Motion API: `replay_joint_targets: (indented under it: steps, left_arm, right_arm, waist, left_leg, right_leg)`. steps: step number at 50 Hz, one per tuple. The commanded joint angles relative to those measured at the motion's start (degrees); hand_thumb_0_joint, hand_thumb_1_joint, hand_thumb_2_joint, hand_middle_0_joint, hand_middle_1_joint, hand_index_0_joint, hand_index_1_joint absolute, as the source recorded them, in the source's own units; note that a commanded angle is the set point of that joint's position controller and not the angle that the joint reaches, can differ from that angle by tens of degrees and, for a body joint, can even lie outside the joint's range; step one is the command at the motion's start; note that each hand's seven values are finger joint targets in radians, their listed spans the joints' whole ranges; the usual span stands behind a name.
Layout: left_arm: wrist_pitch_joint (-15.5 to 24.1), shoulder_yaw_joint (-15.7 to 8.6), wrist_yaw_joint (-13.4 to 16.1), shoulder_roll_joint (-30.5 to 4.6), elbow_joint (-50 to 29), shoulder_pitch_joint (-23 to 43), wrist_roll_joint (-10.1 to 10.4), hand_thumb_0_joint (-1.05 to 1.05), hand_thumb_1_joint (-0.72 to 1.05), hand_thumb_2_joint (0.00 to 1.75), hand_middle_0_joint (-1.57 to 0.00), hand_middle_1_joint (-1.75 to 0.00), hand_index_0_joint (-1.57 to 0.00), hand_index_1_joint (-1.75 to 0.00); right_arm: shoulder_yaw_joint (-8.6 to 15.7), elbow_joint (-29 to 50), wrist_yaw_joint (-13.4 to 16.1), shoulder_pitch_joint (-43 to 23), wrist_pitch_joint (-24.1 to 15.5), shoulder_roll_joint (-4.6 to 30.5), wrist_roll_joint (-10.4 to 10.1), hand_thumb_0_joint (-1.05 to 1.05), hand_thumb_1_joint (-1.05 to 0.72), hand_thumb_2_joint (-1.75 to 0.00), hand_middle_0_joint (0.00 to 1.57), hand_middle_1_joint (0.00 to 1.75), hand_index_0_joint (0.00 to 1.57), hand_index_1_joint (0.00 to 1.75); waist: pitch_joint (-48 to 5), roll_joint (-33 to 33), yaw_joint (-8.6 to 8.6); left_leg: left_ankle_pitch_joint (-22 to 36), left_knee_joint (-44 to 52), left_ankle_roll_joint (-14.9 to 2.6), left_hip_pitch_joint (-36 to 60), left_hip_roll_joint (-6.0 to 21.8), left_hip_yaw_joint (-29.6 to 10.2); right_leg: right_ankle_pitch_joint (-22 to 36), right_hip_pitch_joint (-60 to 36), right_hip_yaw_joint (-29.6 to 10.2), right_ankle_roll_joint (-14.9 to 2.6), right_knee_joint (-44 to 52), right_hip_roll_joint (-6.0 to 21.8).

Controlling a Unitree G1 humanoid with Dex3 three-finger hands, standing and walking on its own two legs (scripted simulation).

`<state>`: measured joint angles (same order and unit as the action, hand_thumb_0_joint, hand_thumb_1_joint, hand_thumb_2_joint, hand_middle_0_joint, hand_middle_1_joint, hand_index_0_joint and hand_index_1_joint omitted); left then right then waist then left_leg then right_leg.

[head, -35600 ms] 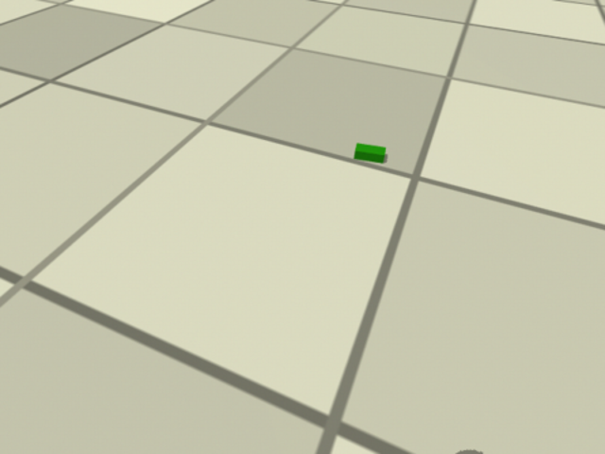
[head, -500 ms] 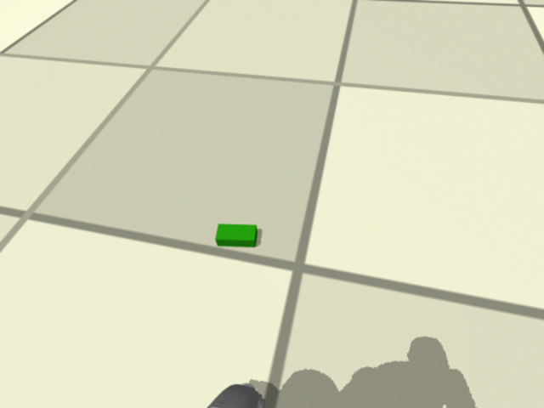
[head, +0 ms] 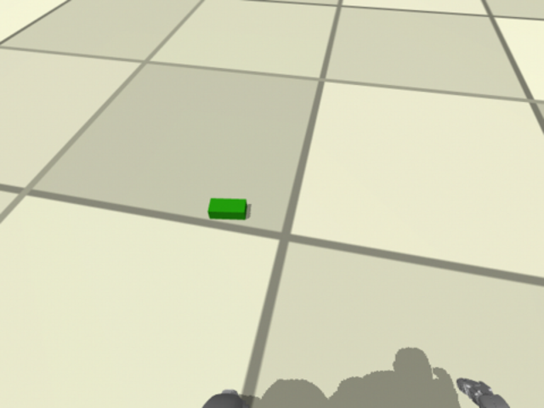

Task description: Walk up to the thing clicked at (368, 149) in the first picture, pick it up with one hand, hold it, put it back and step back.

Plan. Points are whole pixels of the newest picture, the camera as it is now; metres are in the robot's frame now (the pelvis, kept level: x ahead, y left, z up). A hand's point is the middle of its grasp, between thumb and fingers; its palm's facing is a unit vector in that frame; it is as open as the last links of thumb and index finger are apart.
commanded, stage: step back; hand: left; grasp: from above
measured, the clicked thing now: (227, 209) +1.03 +0.26 -0.72
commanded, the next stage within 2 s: stand in 1.10 s
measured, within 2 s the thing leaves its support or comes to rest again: neither
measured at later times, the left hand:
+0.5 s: hand out of the picture +0.04 +0.29 -0.13, palm faces +0.03 -0.91 -0.41, open 7.4 cm
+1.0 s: hand out of the picture +0.09 +0.29 -0.14, palm faces +0.08 -0.93 -0.36, open 7.4 cm
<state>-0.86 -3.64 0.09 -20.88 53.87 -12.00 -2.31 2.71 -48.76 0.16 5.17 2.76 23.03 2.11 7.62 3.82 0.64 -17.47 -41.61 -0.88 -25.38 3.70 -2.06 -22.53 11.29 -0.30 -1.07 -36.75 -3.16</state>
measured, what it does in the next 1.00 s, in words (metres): steps on the spot: left foot, then left foot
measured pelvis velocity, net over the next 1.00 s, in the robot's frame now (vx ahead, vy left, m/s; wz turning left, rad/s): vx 0.03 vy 0.02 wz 0.08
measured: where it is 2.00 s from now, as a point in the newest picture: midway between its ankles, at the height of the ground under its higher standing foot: outside the picture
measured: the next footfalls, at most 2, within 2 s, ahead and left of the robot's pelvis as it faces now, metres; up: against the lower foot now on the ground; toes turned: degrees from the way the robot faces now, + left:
left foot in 0.24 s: +0.02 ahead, +0.14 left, +0.00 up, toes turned +1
left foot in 0.76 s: +0.08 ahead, +0.15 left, +0.00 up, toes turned +5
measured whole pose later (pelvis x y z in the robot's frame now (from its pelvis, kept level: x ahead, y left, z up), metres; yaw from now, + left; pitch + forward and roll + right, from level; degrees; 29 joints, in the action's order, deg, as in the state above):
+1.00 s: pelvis +0.03 +0.02 +0.02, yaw +4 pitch -2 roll +0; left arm 0.5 -1.7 -0.1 -21.5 60.5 -6.2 -0.4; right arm 0.8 -61.0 -0.2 4.5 -0.7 18.9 0.9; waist 4.7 -0.4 0.8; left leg -15.5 -32.1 0.7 -15.0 1.5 0.0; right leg -18.3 10.8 2.3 0.9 -30.9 1.8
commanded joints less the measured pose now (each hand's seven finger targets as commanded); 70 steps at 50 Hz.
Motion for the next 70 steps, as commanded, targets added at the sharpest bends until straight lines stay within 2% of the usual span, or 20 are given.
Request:
replay_joint_targets:
  steps: [1,3,8,11,13,14,15,16,24,25,26,27,31,37,39,40,41,44,47,70]
  left_arm:
    - [3.03,-5.40,1.53,-20.02,-6.26,4.81,-0.59,0.00,0.90,0.90,-0.20,-0.30,-0.20,-0.30]
    - [3.54,-4.27,1.67,-15.90,-5.27,5.55,-0.12,0.00,0.90,0.90,-0.20,-0.30,-0.20,-0.30]
    - [3.68,-4.73,0.71,-16.95,-4.15,0.64,-0.64,0.00,0.90,0.90,-0.20,-0.30,-0.20,-0.30]
    - [2.59,-3.95,0.22,-16.65,-4.34,2.25,0.06,0.00,0.90,0.90,-0.20,-0.30,-0.20,-0.30]
    - [2.17,-2.13,-0.08,-12.03,-4.23,0.61,0.29,0.00,0.90,0.90,-0.20,-0.30,-0.20,-0.30]
    - [2.26,-1.63,-0.27,-10.09,-4.59,3.20,1.30,0.00,0.90,0.90,-0.20,-0.30,-0.20,-0.30]
    - [2.30,-3.01,0.04,-14.20,-4.15,5.03,0.92,0.00,0.90,0.90,-0.20,-0.30,-0.20,-0.30]
    - [2.48,-2.97,-0.08,-14.26,-4.24,4.55,0.98,0.00,0.90,0.90,-0.20,-0.30,-0.20,-0.30]
    - [4.21,-3.42,0.07,-10.77,0.71,-3.15,0.66,0.00,0.90,0.90,-0.20,-0.30,-0.20,-0.30]
    - [4.42,-3.96,0.57,-12.98,0.82,-4.56,0.14,0.00,0.90,0.90,-0.20,-0.30,-0.20,-0.30]
    - [4.63,-5.01,0.97,-18.62,0.34,-5.33,-0.26,0.00,0.90,0.90,-0.20,-0.30,-0.20,-0.30]
    - [4.50,-5.44,0.79,-21.40,-1.31,-0.66,-0.37,0.00,0.90,0.90,-0.20,-0.30,-0.20,-0.30]
    - [5.13,-3.77,0.93,-15.85,-2.34,4.24,0.35,0.00,0.90,0.90,-0.20,-0.30,-0.20,-0.30]
    - [3.53,-2.33,0.40,-14.32,-2.23,7.44,1.34,0.00,0.90,0.90,-0.20,-0.30,-0.20,-0.30]
    - [2.88,-0.82,0.31,-9.95,-2.86,5.98,2.20,0.00,0.90,0.90,-0.20,-0.30,-0.20,-0.30]
    - [2.28,-1.13,0.44,-10.66,-1.13,4.79,3.03,0.00,0.90,0.90,-0.20,-0.30,-0.20,-0.30]
    - [2.17,-1.24,0.62,-11.63,0.24,4.76,2.56,0.00,0.90,0.90,-0.20,-0.30,-0.20,-0.30]
    - [3.30,-1.15,0.71,-12.80,2.03,4.46,1.89,0.00,0.90,0.90,-0.20,-0.30,-0.20,-0.30]
    - [3.38,-1.19,0.75,-13.23,2.34,6.96,2.30,0.00,0.90,0.90,-0.20,-0.30,-0.20,-0.30]
    - [2.90,1.02,0.10,-11.22,8.43,10.13,1.73,0.00,0.90,0.90,-0.20,-0.30,-0.20,-0.30]
  right_arm:
    - [3.80,2.79,0.48,-2.02,-0.84,12.31,-1.26,0.00,-0.90,-0.90,0.20,0.30,0.20,0.30]
    - [3.06,0.23,0.31,1.49,-1.77,9.94,-1.41,0.00,-0.90,-0.90,0.20,0.30,0.20,0.30]
    - [2.54,-0.44,-0.98,0.68,-3.06,9.32,-0.24,0.00,-0.90,-0.90,0.20,0.30,0.20,0.30]
    - [3.22,-2.73,-1.05,4.34,-4.15,8.63,-0.22,0.00,-0.90,-0.90,0.20,0.30,0.20,0.30]
    - [4.55,-4.16,-0.59,8.21,-5.02,10.83,0.24,0.00,-0.90,-0.90,0.20,0.30,0.20,0.30]
    - [5.28,-4.18,-0.52,8.74,-5.15,15.32,0.24,0.00,-0.90,-0.90,0.20,0.30,0.20,0.30]
    - [5.87,-3.97,-0.72,9.44,-5.23,17.99,-0.10,0.00,-0.90,-0.90,0.20,0.30,0.20,0.30]
    - [5.47,-3.42,-0.61,8.68,-5.63,16.43,0.11,0.00,-0.90,-0.90,0.20,0.30,0.20,0.30]
    - [3.00,-2.27,-0.68,3.15,-3.99,10.21,-1.05,0.00,-0.90,-0.90,0.20,0.30,0.20,0.30]
    - [1.81,-1.50,-0.47,3.39,-3.90,6.88,-1.48,0.00,-0.90,-0.90,0.20,0.30,0.20,0.30]
    - [1.21,-0.54,-0.04,2.70,-3.73,4.68,-1.52,0.00,-0.90,-0.90,0.20,0.30,0.20,0.30]
    - [2.60,-1.76,0.72,2.95,-3.38,9.17,-0.92,0.00,-0.90,-0.90,0.20,0.30,0.20,0.30]
    - [2.60,-5.39,0.00,7.92,-3.99,9.24,-0.99,0.00,-0.90,-0.90,0.20,0.30,0.20,0.30]
    - [2.43,-7.79,0.01,8.82,-4.70,7.30,-0.53,0.00,-0.90,-0.90,0.20,0.30,0.20,0.30]
    - [3.04,-7.17,0.79,7.14,-5.43,11.22,0.20,0.00,-0.90,-0.90,0.20,0.30,0.20,0.30]
    - [2.96,-6.04,0.67,1.97,-5.46,14.10,-0.74,0.00,-0.90,-0.90,0.20,0.30,0.20,0.30]
    - [2.81,-6.02,0.44,-0.14,-5.26,14.03,-1.04,0.00,-0.90,-0.90,0.20,0.30,0.20,0.30]
    - [1.32,-7.05,0.48,-2.81,-4.80,10.32,-1.50,0.00,-0.90,-0.90,0.20,0.30,0.20,0.30]
    - [1.22,-9.22,0.59,-1.13,-4.75,9.67,-1.57,0.00,-0.90,-0.90,0.20,0.30,0.20,0.30]
    - [0.02,-12.20,-0.07,-6.74,-5.00,8.66,-1.67,0.00,-0.90,-0.90,0.20,0.30,0.20,0.30]
  waist:
    - [1.17,-8.59,1.04]
    - [-0.91,-7.49,-0.66]
    - [-2.70,-13.78,2.97]
    - [-3.81,-12.58,0.44]
    - [-7.08,-4.70,-0.97]
    - [-7.71,4.83,-2.00]
    - [-5.34,3.29,-3.20]
    - [-3.75,0.64,-2.30]
    - [-6.75,2.47,2.75]
    - [-7.62,-3.51,3.66]
    - [-6.87,-14.73,4.62]
    - [-3.13,-11.54,3.57]
    - [-2.96,-8.86,0.39]
    - [-7.43,-10.10,-1.66]
    - [-11.43,-0.12,-0.95]
    - [-11.56,2.10,1.10]
    - [-10.80,1.53,1.07]
    - [-11.15,-0.08,1.46]
    - [-13.46,-0.12,-0.18]
    - [-8.92,-2.44,-0.05]
  left_leg:
    - [-10.58,-15.90,1.27,-1.43,-3.41,-11.38]
    - [-5.87,-14.23,1.38,-2.08,-5.90,-7.84]
    - [-10.35,0.39,2.13,-0.34,-4.43,-2.09]
    - [-4.65,15.99,0.97,11.67,-5.75,2.93]
    - [-5.44,21.12,-1.59,24.11,-1.17,-7.62]
    - [-22.25,26.64,-7.64,23.04,9.16,-26.35]
    - [-27.82,29.70,-12.98,16.28,14.72,-31.81]
    - [-22.74,28.60,-13.55,16.58,13.90,-30.02]
    - [1.13,12.23,-5.08,1.75,3.65,-7.95]
    - [-1.60,5.34,-2.52,-4.37,0.04,-5.42]
    - [-12.18,-6.02,-0.09,-11.54,-8.26,-3.29]
    - [-16.75,-12.85,0.66,-6.22,-4.47,-5.79]
    - [-8.49,-9.06,0.54,-1.06,-1.86,-5.67]
    - [5.74,15.38,0.83,15.26,-4.11,3.95]
    - [16.74,19.54,-2.61,18.23,7.02,-10.72]
    - [13.63,19.45,-8.29,12.41,11.91,-16.26]
    - [11.63,19.15,-9.72,8.60,12.20,-15.03]
    - [18.36,13.92,-2.71,9.42,4.88,-5.30]
    - [24.19,14.09,-1.35,15.16,3.54,-3.07]
    - [14.34,25.86,0.24,19.21,3.96,-3.19]
  right_leg:
    - [-17.10,15.52,-30.12,-13.39,22.87,24.41]
    - [-2.27,8.50,-17.20,-8.81,17.70,16.49]
    - [-12.38,1.44,-16.72,-8.97,18.89,16.70]
    - [-6.48,5.05,-12.01,-7.84,14.64,15.53]
    - [-2.02,13.48,-5.33,-3.98,3.68,10.13]
    - [-7.39,20.09,0.62,-0.76,-6.23,3.64]
    - [-10.68,18.46,-0.65,-0.66,-14.23,4.29]
    - [-9.01,19.55,-3.56,-0.89,-16.02,5.39]
    - [7.22,-8.48,4.18,-0.64,11.24,1.04]
    - [4.57,-13.99,-3.97,-1.82,14.30,5.84]
    - [-10.28,-11.27,-26.72,-6.94,23.72,20.32]
    - [-17.38,0.65,-33.21,-13.54,25.85,29.01]
    - [1.82,2.19,-15.61,-9.82,19.57,19.59]
    - [23.17,5.27,-4.64,-5.82,7.19,14.92]
    - [18.78,6.87,-1.32,-0.90,-0.28,9.23]
    - [3.11,3.60,1.15,0.52,-1.20,4.47]
    - [-1.44,-1.14,0.46,0.11,1.12,5.13]
    - [16.44,-4.88,-2.22,-1.13,9.65,8.73]
    - [24.73,-4.60,-3.00,-1.52,8.67,10.65]
    - [15.77,-6.61,-2.70,0.62,21.38,10.76]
